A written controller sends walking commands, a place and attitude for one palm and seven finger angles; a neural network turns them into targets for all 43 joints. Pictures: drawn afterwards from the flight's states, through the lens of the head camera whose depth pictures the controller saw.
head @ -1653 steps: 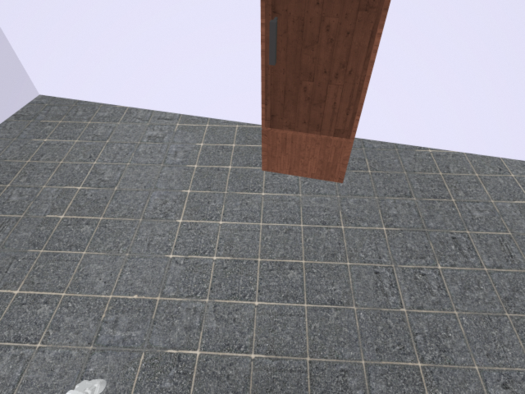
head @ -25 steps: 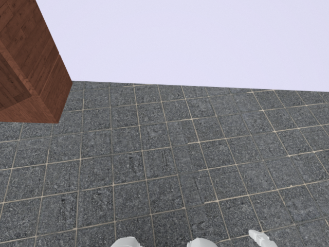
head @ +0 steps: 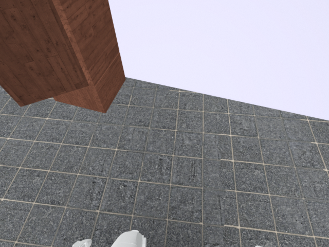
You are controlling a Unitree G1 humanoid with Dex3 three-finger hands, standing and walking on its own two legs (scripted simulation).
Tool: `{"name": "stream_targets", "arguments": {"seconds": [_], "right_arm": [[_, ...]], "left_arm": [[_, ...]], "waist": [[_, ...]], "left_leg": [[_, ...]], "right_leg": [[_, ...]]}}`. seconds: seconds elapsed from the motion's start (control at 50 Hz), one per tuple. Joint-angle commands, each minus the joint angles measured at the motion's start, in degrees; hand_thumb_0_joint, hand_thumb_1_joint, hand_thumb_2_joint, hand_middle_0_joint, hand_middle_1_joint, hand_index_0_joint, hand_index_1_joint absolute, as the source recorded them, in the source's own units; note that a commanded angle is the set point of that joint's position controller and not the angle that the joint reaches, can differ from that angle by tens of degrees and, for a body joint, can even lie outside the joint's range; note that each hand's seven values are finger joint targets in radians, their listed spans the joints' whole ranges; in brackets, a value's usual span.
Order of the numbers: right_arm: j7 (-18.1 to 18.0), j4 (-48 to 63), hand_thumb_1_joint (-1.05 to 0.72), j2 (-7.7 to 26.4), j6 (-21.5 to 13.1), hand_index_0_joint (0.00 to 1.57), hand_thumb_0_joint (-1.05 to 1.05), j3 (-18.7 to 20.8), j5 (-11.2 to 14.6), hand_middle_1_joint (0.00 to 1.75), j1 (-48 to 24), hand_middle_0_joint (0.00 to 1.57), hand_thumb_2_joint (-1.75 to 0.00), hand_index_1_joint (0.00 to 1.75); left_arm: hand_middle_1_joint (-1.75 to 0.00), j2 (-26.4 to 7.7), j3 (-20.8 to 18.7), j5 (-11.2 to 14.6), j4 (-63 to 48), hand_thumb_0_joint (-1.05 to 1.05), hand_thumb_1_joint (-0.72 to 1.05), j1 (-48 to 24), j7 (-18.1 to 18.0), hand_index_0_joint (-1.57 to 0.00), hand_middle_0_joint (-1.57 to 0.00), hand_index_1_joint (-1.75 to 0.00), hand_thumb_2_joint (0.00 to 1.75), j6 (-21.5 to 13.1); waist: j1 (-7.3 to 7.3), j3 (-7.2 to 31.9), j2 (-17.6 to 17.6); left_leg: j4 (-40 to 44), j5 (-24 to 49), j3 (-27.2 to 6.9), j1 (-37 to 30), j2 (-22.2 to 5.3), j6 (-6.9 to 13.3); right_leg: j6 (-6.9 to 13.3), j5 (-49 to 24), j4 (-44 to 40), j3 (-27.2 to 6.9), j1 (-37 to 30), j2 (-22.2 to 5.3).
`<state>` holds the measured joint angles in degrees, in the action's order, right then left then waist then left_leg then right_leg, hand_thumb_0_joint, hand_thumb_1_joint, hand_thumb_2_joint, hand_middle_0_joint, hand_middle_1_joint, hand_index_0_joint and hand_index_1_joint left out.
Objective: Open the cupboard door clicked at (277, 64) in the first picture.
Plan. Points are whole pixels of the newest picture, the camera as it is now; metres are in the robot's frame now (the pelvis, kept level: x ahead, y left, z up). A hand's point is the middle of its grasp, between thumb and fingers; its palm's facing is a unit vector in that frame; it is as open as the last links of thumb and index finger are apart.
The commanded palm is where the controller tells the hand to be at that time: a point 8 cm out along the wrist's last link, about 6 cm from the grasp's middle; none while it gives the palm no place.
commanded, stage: turn to face it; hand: left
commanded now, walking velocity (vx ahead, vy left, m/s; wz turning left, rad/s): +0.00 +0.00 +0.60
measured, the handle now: out of the picture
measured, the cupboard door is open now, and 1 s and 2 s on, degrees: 42 42 42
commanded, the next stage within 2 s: take the last steps up to it in 0.64 s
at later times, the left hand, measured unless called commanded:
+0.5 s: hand out of the picture +0.08 +0.23 -0.16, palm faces +0.25 -0.93 -0.28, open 7.4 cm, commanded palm none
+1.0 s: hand out of the picture -0.04 +0.20 -0.19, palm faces +0.48 -0.86 -0.20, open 7.3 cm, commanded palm none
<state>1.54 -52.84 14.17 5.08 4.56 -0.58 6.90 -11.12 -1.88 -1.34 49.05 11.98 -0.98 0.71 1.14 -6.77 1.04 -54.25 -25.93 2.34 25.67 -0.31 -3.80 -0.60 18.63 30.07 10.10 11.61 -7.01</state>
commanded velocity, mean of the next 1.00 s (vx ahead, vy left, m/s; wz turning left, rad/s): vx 0.08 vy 0.04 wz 0.35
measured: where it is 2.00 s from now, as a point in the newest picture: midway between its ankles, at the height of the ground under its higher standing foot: (128, 221)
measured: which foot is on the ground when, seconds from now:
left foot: up 0.00-0.10, down 0.12-0.52, up 0.54-0.90, down 0.92-1.00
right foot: down 0.00-0.12, up 0.14-0.50, down 0.52-0.92, up 0.94-1.00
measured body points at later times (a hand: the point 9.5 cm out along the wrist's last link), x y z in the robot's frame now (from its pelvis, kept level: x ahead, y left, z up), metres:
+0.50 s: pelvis +0.03 -0.01 +0.00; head +0.08 +0.00 +0.44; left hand +0.07 +0.28 -0.14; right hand +0.15 -0.23 -0.15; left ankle +0.00 +0.12 -0.74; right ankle +0.05 -0.13 -0.73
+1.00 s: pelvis +0.04 +0.02 -0.01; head +0.07 +0.05 +0.44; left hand -0.07 +0.24 -0.17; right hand +0.23 -0.17 -0.14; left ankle -0.01 +0.08 -0.74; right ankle +0.05 -0.12 -0.69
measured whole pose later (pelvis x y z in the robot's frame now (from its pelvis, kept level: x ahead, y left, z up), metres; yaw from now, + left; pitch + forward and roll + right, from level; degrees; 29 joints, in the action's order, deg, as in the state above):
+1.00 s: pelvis +0.04 +0.02 -0.01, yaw +25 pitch +0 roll +0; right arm -0.3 -55.0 10.4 -0.1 2.0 -1.5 9.6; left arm -13.6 -4.1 -1.3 58.6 16.3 0.4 2.6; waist -1.8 -4.1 3.7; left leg -32.0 -18.6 3.8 13.8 2.1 3.7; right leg -1.5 29.2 55.3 5.5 20.9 -6.0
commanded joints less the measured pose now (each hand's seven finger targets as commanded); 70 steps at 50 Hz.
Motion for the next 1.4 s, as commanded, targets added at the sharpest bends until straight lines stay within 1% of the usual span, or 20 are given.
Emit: {"name": "stream_targets", "arguments": {"seconds": [0.0, 0.06, 0.1, 0.24, 0.44, 0.48, 0.5, 0.52, 0.58, 0.72, 0.8, 0.86, 0.9, 0.96, 1.04, 1.2, 1.28, 1.3, 1.34, 1.38], "right_arm": [[0.4, 6.5, -0.90, 2.4, -2.7, 0.20, 0.00, -0.4, 0.2, 0.30, -4.6, 0.20, -0.90, 0.30], [0.1, 5.0, -0.90, 5.6, -3.4, 0.20, 0.00, 0.4, -0.3, 0.30, 2.7, 0.20, -0.90, 0.30], [-0.8, 3.8, -0.90, 16.8, -3.6, 0.20, 0.00, 3.2, -0.7, 0.30, 11.2, 0.20, -0.90, 0.30], [-2.6, 5.0, -0.90, 10.2, -4.5, 0.20, 0.00, 0.9, -0.7, 0.30, 2.5, 0.20, -0.90, 0.30], [-2.3, 3.8, -0.90, 9.8, -3.6, 0.20, 0.00, 1.4, -0.8, 0.30, 2.4, 0.20, -0.90, 0.30], [-2.0, 4.3, -0.90, 6.9, -3.6, 0.20, 0.00, 1.1, 0.0, 0.30, 2.0, 0.20, -0.90, 0.30], [-1.6, 5.5, -0.90, 3.4, -3.7, 0.20, 0.00, 0.4, 0.3, 0.30, 2.2, 0.20, -0.90, 0.30], [-1.4, 6.0, -0.90, 4.5, -3.2, 0.20, 0.00, 0.8, -0.1, 0.30, 1.1, 0.20, -0.90, 0.30], [-1.3, 2.6, -0.90, 4.3, -2.1, 0.20, 0.00, 0.8, -0.3, 0.30, 1.5, 0.20, -0.90, 0.30], [-0.9, 0.9, -0.90, 0.6, -2.5, 0.20, 0.00, -0.8, 0.2, 0.30, -1.3, 0.20, -0.90, 0.30], [-0.8, 0.9, -0.90, 0.7, -3.7, 0.20, 0.00, -1.3, -0.1, 0.30, -1.2, 0.20, -0.90, 0.30], [-0.9, -0.9, -0.90, 2.9, -4.9, 0.20, 0.00, -1.0, -0.4, 0.30, 5.4, 0.20, -0.90, 0.30], [-1.8, -2.5, -0.90, 12.3, -5.0, 0.20, 0.00, 1.2, -1.6, 0.30, 15.6, 0.20, -0.90, 0.30], [-3.1, -2.2, -0.90, 7.4, -6.1, 0.20, 0.00, -0.4, -1.0, 0.30, 13.9, 0.20, -0.90, 0.30], [-3.1, -2.3, -0.90, 5.5, -7.7, 0.20, 0.00, -1.4, -0.5, 0.30, 11.3, 0.20, -0.90, 0.30], [-2.7, -6.5, -0.90, 4.3, -7.8, 0.20, 0.00, -1.6, -0.8, 0.30, 17.4, 0.20, -0.90, 0.30], [-2.8, -7.7, -0.90, 4.1, -7.7, 0.20, 0.00, -1.7, -0.8, 0.30, 16.5, 0.20, -0.90, 0.30], [-2.8, -7.6, -0.90, 4.0, -7.8, 0.20, 0.00, -1.7, -0.5, 0.30, 15.7, 0.20, -0.90, 0.30], [-2.3, -5.0, -0.90, 0.7, -8.4, 0.20, 0.00, -1.6, 0.4, 0.30, 16.5, 0.20, -0.90, 0.30], [-1.9, -4.3, -0.90, 2.8, -7.1, 0.20, 0.00, -0.6, -0.6, 0.30, 9.9, 0.20, -0.90, 0.30]], "left_arm": [[-0.30, -13.9, -4.2, -0.2, -1.9, 0.00, 0.90, 4.6, -0.8, -0.20, -0.20, -0.30, 0.90, -1.3], [-0.30, -13.9, -4.6, 0.6, -2.1, 0.00, 0.90, 2.3, -0.2, -0.20, -0.20, -0.30, 0.90, -0.9], [-0.30, -7.5, -2.6, 0.8, -6.5, 0.00, 0.90, -1.4, 0.2, -0.20, -0.20, -0.30, 0.90, -0.2], [-0.30, -7.8, -3.1, 0.4, -2.0, 0.00, 0.90, -1.5, 0.6, -0.20, -0.20, -0.30, 0.90, 1.2], [-0.30, -7.1, -2.4, 0.9, -1.8, 0.00, 0.90, -0.1, 0.2, -0.20, -0.20, -0.30, 0.90, 0.2], [-0.30, -10.6, -3.2, 0.5, -0.7, 0.00, 0.90, 4.1, -0.3, -0.20, -0.20, -0.30, 0.90, -0.9], [-0.30, -15.2, -4.1, -0.4, -0.3, 0.00, 0.90, 5.6, -0.7, -0.20, -0.20, -0.30, 0.90, -1.3], [-0.30, -16.0, -3.8, -0.2, -0.9, 0.00, 0.90, 5.5, -0.6, -0.20, -0.20, -0.30, 0.90, -1.1], [-0.30, -10.1, -2.4, 0.4, -1.3, 0.00, 0.90, 0.4, -0.9, -0.20, -0.20, -0.30, 0.90, -1.6], [-0.30, -10.3, -2.9, -0.3, 1.7, 0.00, 0.90, 4.8, -1.0, -0.20, -0.20, -0.30, 0.90, -2.0], [-0.30, -11.8, -3.8, -0.1, 3.9, 0.00, 0.90, 6.6, -0.3, -0.20, -0.20, -0.30, 0.90, -2.0], [-0.30, -11.4, -4.1, 0.4, 4.0, 0.00, 0.90, 3.5, 0.6, -0.20, -0.20, -0.30, 0.90, -1.7], [-0.30, -5.4, -2.8, 0.6, 0.0, 0.00, 0.90, -0.9, 1.5, -0.20, -0.20, -0.30, 0.90, -1.3], [-0.30, -6.2, -2.5, 0.0, 0.7, 0.00, 0.90, -7.0, 1.8, -0.20, -0.20, -0.30, 0.90, -1.6], [-0.30, -5.3, -2.2, 0.0, 4.1, 0.00, 0.90, -1.5, 2.3, -0.20, -0.20, -0.30, 0.90, -1.2], [-0.30, -3.5, -1.2, 0.1, 1.5, 0.00, 0.90, -9.6, 2.3, -0.20, -0.20, -0.30, 0.90, -1.6], [-0.30, -4.0, -1.9, 0.0, 2.5, 0.00, 0.90, -5.0, 2.1, -0.20, -0.20, -0.30, 0.90, -2.1], [-0.30, -5.3, -2.6, 0.0, 4.2, 0.00, 0.90, 1.2, 2.0, -0.20, -0.20, -0.30, 0.90, -2.5], [-0.30, -15.4, -5.1, -0.2, 8.2, 0.00, 0.90, 17.0, 1.1, -0.20, -0.20, -0.30, 0.90, -3.3], [-0.30, -12.0, -4.3, 0.6, 6.6, 0.00, 0.90, 10.0, 0.3, -0.20, -0.20, -0.30, 0.90, -3.1]], "waist": [[-3.66, 9.7, 11.4], [0.95, 12.4, 6.0], [5.23, 15.2, -19.8], [-0.75, 10.6, -8.4], [-1.66, 10.5, -9.9], [-3.69, 11.3, -2.0], [-4.11, 10.8, 13.4], [-4.53, 9.4, 12.0], [-1.38, 6.8, 11.9], [-3.16, 7.7, 10.0], [-3.99, 7.5, 9.0], [0.01, 7.3, 4.5], [4.72, 7.8, -19.5], [2.96, 4.3, -9.6], [-1.06, 5.4, -7.2], [0.76, 2.0, -6.1], [-2.32, 2.4, -4.0], [-5.23, 4.5, -1.8], [-9.72, 14.1, 18.4], [-7.22, 4.8, 9.7]], "left_leg": [[12.3, 0.5, 3.6, -0.8, 0.5, 1.0], [28.3, 15.8, 2.9, -17.1, 0.2, 2.9], [32.2, 51.2, -28.4, -30.0, -24.6, 17.7], [33.5, 35.2, -14.7, -17.4, -12.8, 13.2], [28.6, 36.4, -18.5, -12.1, -10.1, 11.8], [20.9, 22.1, -14.8, -2.3, -4.7, 6.8], [9.1, -0.3, -4.8, 6.1, 4.2, 2.5], [-2.7, -10.4, -5.5, 4.4, 3.4, 2.4], [-14.9, -1.3, -6.1, 6.4, 0.4, 1.3], [4.9, -1.2, -0.4, -0.6, 0.7, 0.8], [16.5, 1.4, 2.0, -5.1, 1.1, 1.7], [30.7, 8.0, 2.1, -20.3, 0.7, 4.0], [39.9, 7.4, -27.4, -31.8, -20.6, 16.3], [41.0, 11.9, -24.0, -24.8, -17.4, 17.9], [41.5, 23.6, -13.3, -23.5, -12.0, 15.5], [41.5, 26.8, -11.1, -21.8, -11.4, 16.0], [35.1, 27.6, -9.7, -16.2, -9.8, 14.0], [27.6, 26.2, -7.7, -11.2, -6.9, 12.0], [-3.6, -7.5, 0.2, 9.7, 4.3, 5.7], [-16.6, -1.8, -6.0, 12.4, -2.1, 4.9]], "right_leg": [[6.5, -41.0, -3.2, -5.9, -11.7, -13.6], [1.3, -32.4, 8.6, -0.7, -2.3, -12.2], [-4.6, 21.3, 32.2, -2.2, 22.9, -0.2], [-4.4, 5.0, 33.7, -10.0, 18.8, 1.1], [-3.1, -0.2, 4.5, -6.8, 1.7, 6.8], [-1.0, -9.8, -9.0, -13.4, -11.3, -0.4], [5.0, -16.6, -12.7, -27.6, -14.0, -14.8], [9.6, -21.7, -13.3, -28.4, -6.7, -20.9], [8.7, -32.8, -9.6, -17.4, -5.3, -11.6], [8.4, -37.3, -8.6, -11.6, -8.8, -10.5], [7.9, -23.5, -9.2, -13.2, -8.6, -12.6], [3.7, -5.8, -3.3, -8.6, 3.3, -9.9], [-1.7, 18.0, 23.4, 0.7, 25.8, 3.0], [-0.4, 9.2, 37.2, -9.2, 29.8, 0.1], [-1.3, 0.9, 33.4, -7.6, 24.6, 0.3], [-1.2, -1.4, 14.6, -4.6, 18.6, 2.0], [0.0, -3.8, 4.3, -3.4, 4.2, 4.4], [0.7, -6.3, -0.6, -4.3, -7.0, 4.3], [10.1, -5.3, -13.3, -37.8, -30.4, -22.5], [11.9, 8.7, -19.2, -38.2, -12.0, -22.1]]}}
